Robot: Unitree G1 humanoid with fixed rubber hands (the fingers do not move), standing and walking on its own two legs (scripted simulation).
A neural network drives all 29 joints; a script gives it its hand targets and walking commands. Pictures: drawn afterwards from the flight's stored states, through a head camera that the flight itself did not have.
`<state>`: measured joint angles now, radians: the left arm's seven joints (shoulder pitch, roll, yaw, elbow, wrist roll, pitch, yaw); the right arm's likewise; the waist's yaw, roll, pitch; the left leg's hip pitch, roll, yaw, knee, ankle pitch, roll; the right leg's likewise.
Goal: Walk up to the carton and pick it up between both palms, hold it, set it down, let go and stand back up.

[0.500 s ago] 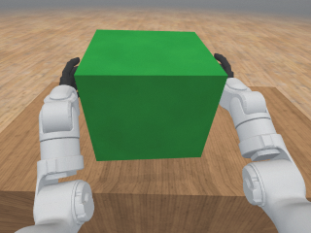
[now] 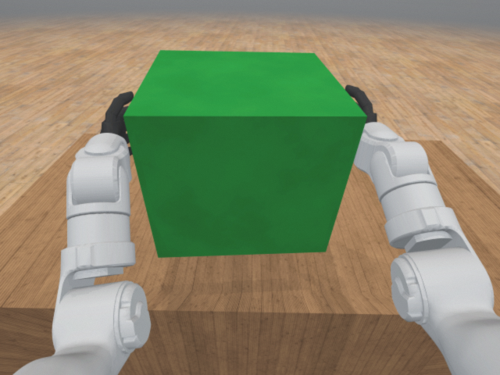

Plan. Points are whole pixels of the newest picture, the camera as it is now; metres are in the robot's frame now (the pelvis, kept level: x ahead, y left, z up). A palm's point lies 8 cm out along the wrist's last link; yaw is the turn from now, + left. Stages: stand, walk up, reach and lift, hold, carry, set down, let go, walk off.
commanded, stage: hold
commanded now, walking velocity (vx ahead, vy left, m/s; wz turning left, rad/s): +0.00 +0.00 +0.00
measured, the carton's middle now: (241, 148) +0.42 +0.00 +0.22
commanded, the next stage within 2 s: none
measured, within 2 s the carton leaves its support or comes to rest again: neither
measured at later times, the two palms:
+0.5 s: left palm (113, 151) +0.36 +0.19 +0.26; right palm (358, 136) +0.37 -0.18 +0.27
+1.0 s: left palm (115, 147) +0.36 +0.18 +0.26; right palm (361, 133) +0.37 -0.19 +0.27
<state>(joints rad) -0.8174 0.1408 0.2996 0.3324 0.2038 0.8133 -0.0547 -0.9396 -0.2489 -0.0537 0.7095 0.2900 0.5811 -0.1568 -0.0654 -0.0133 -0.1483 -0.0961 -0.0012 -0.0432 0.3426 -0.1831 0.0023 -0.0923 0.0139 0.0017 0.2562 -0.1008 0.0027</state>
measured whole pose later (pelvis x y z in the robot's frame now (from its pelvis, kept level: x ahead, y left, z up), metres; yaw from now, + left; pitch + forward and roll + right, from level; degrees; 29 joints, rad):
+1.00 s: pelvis +0.00 -0.01 +0.00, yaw +1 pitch -4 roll -1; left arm -0.79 0.13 0.32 0.30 0.20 0.82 -0.06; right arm -0.91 -0.24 -0.05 0.65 0.28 0.60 -0.16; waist -0.08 -0.02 -0.15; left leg -0.09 0.00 -0.07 0.33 -0.18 -0.01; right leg -0.07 0.02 -0.01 0.23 -0.10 -0.01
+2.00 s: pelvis +0.00 +0.00 +0.00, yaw +1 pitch -4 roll -1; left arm -0.79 0.14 0.30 0.29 0.20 0.82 -0.07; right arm -0.91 -0.25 -0.04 0.65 0.30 0.59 -0.17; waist -0.08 -0.01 -0.13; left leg -0.08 0.00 -0.06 0.34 -0.18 0.00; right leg -0.07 0.02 0.00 0.25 -0.11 0.00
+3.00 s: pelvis +0.01 -0.01 +0.00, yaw +2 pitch -4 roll -1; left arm -0.77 0.13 0.31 0.26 0.20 0.82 -0.07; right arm -0.87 -0.24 -0.04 0.60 0.31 0.61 -0.19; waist -0.09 -0.02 -0.14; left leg -0.08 0.00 -0.08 0.34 -0.19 -0.01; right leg -0.05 0.03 0.00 0.23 -0.11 0.00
